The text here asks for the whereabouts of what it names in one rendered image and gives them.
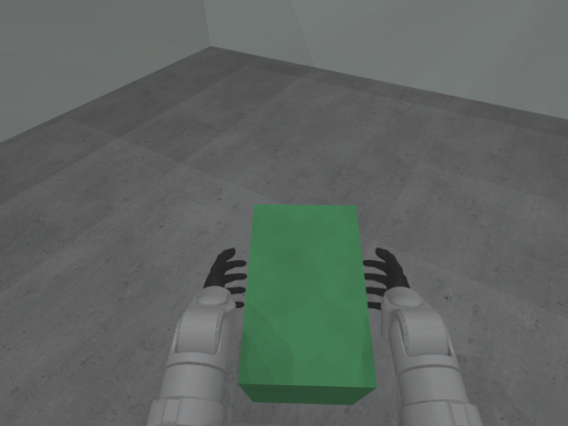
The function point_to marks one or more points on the right robot forearm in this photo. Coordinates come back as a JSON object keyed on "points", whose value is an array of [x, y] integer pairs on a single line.
{"points": [[429, 376]]}

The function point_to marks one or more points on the carton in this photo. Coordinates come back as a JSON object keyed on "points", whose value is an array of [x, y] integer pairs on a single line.
{"points": [[306, 334]]}

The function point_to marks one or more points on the robot right hand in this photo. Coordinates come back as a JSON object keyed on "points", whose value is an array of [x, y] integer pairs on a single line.
{"points": [[394, 278]]}

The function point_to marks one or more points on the robot left hand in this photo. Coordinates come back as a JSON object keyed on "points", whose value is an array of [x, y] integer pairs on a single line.
{"points": [[217, 275]]}

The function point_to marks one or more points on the left robot forearm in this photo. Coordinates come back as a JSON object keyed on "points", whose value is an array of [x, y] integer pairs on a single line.
{"points": [[193, 382]]}

